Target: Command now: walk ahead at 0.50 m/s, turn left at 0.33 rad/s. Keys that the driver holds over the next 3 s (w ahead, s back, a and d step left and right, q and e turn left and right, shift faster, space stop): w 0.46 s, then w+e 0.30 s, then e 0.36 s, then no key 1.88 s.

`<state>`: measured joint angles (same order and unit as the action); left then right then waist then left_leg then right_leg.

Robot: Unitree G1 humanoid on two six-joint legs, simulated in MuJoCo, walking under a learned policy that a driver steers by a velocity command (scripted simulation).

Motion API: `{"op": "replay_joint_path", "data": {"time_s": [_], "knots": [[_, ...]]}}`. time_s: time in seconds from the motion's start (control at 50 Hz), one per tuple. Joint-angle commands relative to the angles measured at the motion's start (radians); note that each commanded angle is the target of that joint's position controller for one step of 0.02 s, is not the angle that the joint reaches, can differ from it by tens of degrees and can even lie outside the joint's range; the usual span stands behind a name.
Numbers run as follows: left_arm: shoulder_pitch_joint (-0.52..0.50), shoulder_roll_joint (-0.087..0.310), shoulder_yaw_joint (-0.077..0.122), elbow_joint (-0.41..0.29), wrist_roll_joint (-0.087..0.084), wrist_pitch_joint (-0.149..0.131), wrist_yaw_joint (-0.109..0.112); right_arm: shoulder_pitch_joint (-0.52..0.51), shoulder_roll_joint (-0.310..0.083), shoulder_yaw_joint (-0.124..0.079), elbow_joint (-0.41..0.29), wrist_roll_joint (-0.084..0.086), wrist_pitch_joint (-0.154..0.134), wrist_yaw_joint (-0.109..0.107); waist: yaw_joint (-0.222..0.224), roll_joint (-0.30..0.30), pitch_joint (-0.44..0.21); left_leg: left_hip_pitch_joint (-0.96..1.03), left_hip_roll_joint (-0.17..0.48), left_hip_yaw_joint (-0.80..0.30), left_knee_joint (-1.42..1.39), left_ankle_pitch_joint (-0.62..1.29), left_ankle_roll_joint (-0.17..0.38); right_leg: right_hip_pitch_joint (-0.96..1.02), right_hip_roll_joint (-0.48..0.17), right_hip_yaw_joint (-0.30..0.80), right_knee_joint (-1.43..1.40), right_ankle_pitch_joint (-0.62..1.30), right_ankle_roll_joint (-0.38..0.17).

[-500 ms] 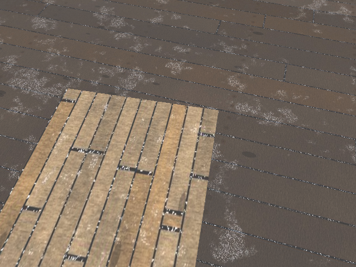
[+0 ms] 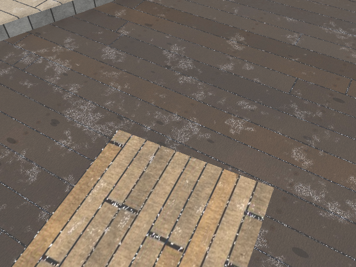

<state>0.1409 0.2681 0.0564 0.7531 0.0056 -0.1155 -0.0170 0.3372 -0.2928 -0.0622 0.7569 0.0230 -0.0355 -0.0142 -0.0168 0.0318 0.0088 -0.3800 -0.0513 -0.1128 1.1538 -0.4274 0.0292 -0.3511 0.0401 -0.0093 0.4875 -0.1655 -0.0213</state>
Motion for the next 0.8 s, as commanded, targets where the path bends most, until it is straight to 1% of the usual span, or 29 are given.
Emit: {"op": "replay_joint_path", "data": {"time_s": [0.02,0.04,0.08,0.12,0.16,0.18,0.22,0.28,0.3,0.32,0.34,0.36,0.38,0.4,0.42,0.44,0.46,0.48,0.5,0.52,0.54,0.56,0.6,0.62,0.64,0.68,0.72,0.76,0.8], "knots": [[0.080,0.094,0.020,-0.014,0.010,0.002,0.001,-0.059,-0.092,-0.025,-0.101,-0.007,-0.021,0.006,0.037,-0.119,0.005,-0.305,0.126,-0.024,0.002,0.085,-0.002,0.242,-0.284,0.356,-0.276,-0.052,-0.177],[0.082,0.093,0.020,-0.006,0.005,-0.001,-0.001,-0.049,-0.070,-0.020,-0.098,-0.004,-0.019,0.010,0.027,-0.127,0.000,-0.283,0.133,-0.007,-0.038,0.092,-0.002,0.222,-0.271,0.317,-0.295,-0.007,-0.183],[0.095,0.123,0.028,0.010,-0.006,-0.006,-0.001,-0.078,-0.045,-0.010,-0.113,-0.012,-0.020,0.013,0.024,-0.123,0.003,-0.289,0.148,0.023,-0.137,0.131,-0.014,0.210,-0.273,0.258,-0.327,0.087,-0.207],[0.106,0.152,0.036,0.022,-0.014,-0.003,0.002,-0.135,-0.030,0.001,-0.130,-0.020,-0.027,0.017,0.036,-0.104,0.004,-0.279,0.160,0.046,-0.265,0.229,-0.022,0.210,-0.266,0.199,-0.344,0.151,-0.207],[0.125,0.168,0.039,0.033,-0.020,0.004,0.004,-0.199,-0.018,0.010,-0.143,-0.017,-0.035,0.025,0.059,-0.102,0.010,-0.239,0.151,0.071,-0.397,0.336,-0.024,0.203,-0.245,0.139,-0.350,0.183,-0.189],[0.139,0.175,0.039,0.040,-0.023,0.008,0.004,-0.230,-0.017,0.012,-0.150,-0.014,-0.038,0.028,0.070,-0.101,0.013,-0.214,0.141,0.084,-0.452,0.379,-0.025,0.204,-0.236,0.116,-0.348,0.189,-0.181],[0.186,0.185,0.040,0.062,-0.030,0.016,0.004,-0.289,-0.024,0.012,-0.166,-0.008,-0.042,0.035,0.093,-0.103,0.020,-0.187,0.123,0.099,-0.524,0.426,-0.025,0.229,-0.244,0.103,-0.338,0.191,-0.172],[0.227,0.195,0.041,0.090,-0.037,0.032,0.005,-0.347,-0.041,0.008,-0.193,-0.001,-0.045,0.045,0.096,-0.116,0.038,-0.180,0.107,0.102,-0.594,0.384,-0.001,0.306,-0.284,0.114,-0.304,0.207,-0.153],[0.230,0.202,0.042,0.096,-0.038,0.037,0.007,-0.348,-0.051,0.004,-0.197,-0.002,-0.046,0.048,0.086,-0.122,0.036,-0.161,0.101,0.106,-0.615,0.355,0.012,0.329,-0.296,0.116,-0.284,0.236,-0.144],[0.224,0.211,0.044,0.100,-0.038,0.043,0.009,-0.320,-0.065,-0.003,-0.192,-0.003,-0.047,0.049,0.060,-0.126,0.021,-0.104,0.086,0.119,-0.640,0.335,0.027,0.342,-0.298,0.108,-0.244,0.312,-0.132],[0.210,0.214,0.043,0.100,-0.041,0.048,0.012,-0.243,-0.087,-0.016,-0.170,-0.009,-0.048,0.046,0.008,-0.119,-0.023,0.024,0.061,0.143,-0.680,0.343,0.049,0.333,-0.275,0.073,-0.149,0.453,-0.111],[0.216,0.192,0.033,0.099,-0.036,0.050,0.015,-0.106,-0.132,-0.041,-0.127,-0.014,-0.045,0.038,-0.055,-0.099,-0.112,0.233,0.053,0.147,-0.687,0.352,0.077,0.276,-0.226,0.029,0.022,0.528,-0.084],[0.206,0.139,0.008,0.067,-0.008,0.045,0.017,0.079,-0.210,-0.064,-0.097,-0.027,-0.039,0.025,-0.127,0.017,-0.259,0.525,0.247,-0.068,-0.655,0.387,0.147,0.075,-0.171,-0.020,0.335,0.281,-0.040],[0.309,0.037,-0.022,0.048,-0.008,0.024,0.014,0.108,-0.276,-0.072,-0.083,-0.028,-0.033,0.028,-0.063,0.273,-0.356,0.766,0.445,-0.518,-0.776,0.179,0.294,-0.287,-0.006,-0.006,0.648,-0.364,0.012],[0.257,0.142,0.002,0.059,-0.029,0.008,0.008,0.108,-0.185,-0.049,-0.086,-0.016,-0.033,0.031,-0.099,0.170,-0.318,0.731,0.430,-0.574,-0.832,0.054,0.282,-0.401,-0.053,0.105,0.768,-0.416,0.003],[0.180,0.176,0.013,0.032,-0.046,0.000,0.002,0.044,-0.152,-0.035,-0.090,-0.013,-0.037,0.032,-0.085,0.130,-0.184,0.621,0.396,-0.433,-0.848,0.097,0.246,-0.459,-0.098,0.090,0.778,-0.328,-0.009],[0.139,0.165,0.011,0.028,-0.039,-0.001,0.006,-0.016,-0.131,-0.027,-0.096,-0.017,-0.039,0.034,-0.058,0.063,-0.119,0.499,0.351,-0.327,-0.867,0.197,0.226,-0.427,-0.137,0.070,0.738,-0.241,-0.008],[0.117,0.153,0.014,0.032,-0.022,0.007,0.009,-0.068,-0.095,-0.018,-0.098,-0.025,-0.042,0.039,-0.031,0.020,-0.058,0.392,0.309,-0.237,-0.906,0.280,0.200,-0.389,-0.162,0.068,0.684,-0.180,-0.006],[0.153,0.138,0.014,0.035,-0.026,0.019,0.006,-0.096,-0.092,-0.017,-0.098,-0.034,-0.048,0.038,0.008,0.076,-0.060,0.324,0.310,-0.195,-0.934,0.340,0.207,-0.326,-0.183,0.081,0.663,-0.140,0.003],[0.167,0.124,0.012,0.048,-0.026,0.032,0.005,-0.101,-0.073,-0.015,-0.092,-0.031,-0.059,0.042,0.015,0.064,-0.045,0.277,0.290,-0.138,-0.955,0.435,0.200,-0.285,-0.188,0.085,0.648,-0.126,0.007],[0.183,0.100,0.009,0.048,-0.030,0.044,0.005,-0.108,-0.088,-0.020,-0.079,-0.030,-0.068,0.041,0.037,0.075,-0.048,0.255,0.299,-0.102,-0.979,0.433,0.211,-0.280,-0.184,0.087,0.632,-0.100,0.019],[0.163,0.095,0.009,0.047,-0.031,0.054,0.010,-0.110,-0.093,-0.025,-0.069,-0.032,-0.074,0.038,0.036,0.049,-0.030,0.230,0.294,-0.066,-1.006,0.421,0.209,-0.290,-0.185,0.097,0.614,-0.070,0.027],[0.106,0.089,0.010,0.026,-0.029,0.064,0.012,-0.089,-0.102,-0.029,-0.045,-0.040,-0.081,0.030,0.023,0.022,0.005,0.232,0.299,-0.003,-1.029,0.457,0.204,-0.346,-0.175,0.128,0.536,0.021,0.039],[0.089,0.087,0.011,0.020,-0.026,0.063,0.009,-0.085,-0.104,-0.030,-0.036,-0.040,-0.081,0.026,0.020,0.011,0.013,0.249,0.291,0.037,-1.032,0.477,0.194,-0.360,-0.165,0.133,0.482,0.080,0.040],[0.071,0.081,0.010,0.014,-0.025,0.061,0.005,-0.086,-0.111,-0.031,-0.029,-0.040,-0.080,0.022,0.017,0.016,0.016,0.250,0.281,0.074,-1.039,0.473,0.180,-0.352,-0.159,0.127,0.422,0.144,0.039],[0.011,0.072,0.006,-0.003,-0.023,0.055,-0.005,-0.082,-0.119,-0.032,-0.017,-0.036,-0.080,0.016,-0.006,0.014,0.034,0.253,0.266,0.140,-1.050,0.485,0.156,-0.324,-0.146,0.094,0.308,0.244,0.032],[-0.058,0.057,-0.003,-0.031,-0.022,0.053,-0.015,-0.049,-0.131,-0.035,0.004,-0.031,-0.076,0.010,-0.037,0.003,0.057,0.285,0.275,0.180,-1.055,0.487,0.144,-0.318,-0.137,0.058,0.225,0.288,0.021],[-0.114,0.051,-0.007,-0.063,-0.023,0.052,-0.026,-0.012,-0.140,-0.038,0.029,-0.024,-0.065,0.007,-0.060,-0.004,0.076,0.361,0.295,0.204,-1.034,0.510,0.137,-0.344,-0.131,0.040,0.167,0.271,0.005],[-0.146,0.056,-0.005,-0.096,-0.015,0.050,-0.040,-0.016,-0.148,-0.041,0.039,-0.020,-0.043,0.000,-0.057,0.003,0.087,0.420,0.303,0.239,-0.952,0.704,0.117,-0.345,-0.109,-0.001,0.116,0.204,-0.011]]}}
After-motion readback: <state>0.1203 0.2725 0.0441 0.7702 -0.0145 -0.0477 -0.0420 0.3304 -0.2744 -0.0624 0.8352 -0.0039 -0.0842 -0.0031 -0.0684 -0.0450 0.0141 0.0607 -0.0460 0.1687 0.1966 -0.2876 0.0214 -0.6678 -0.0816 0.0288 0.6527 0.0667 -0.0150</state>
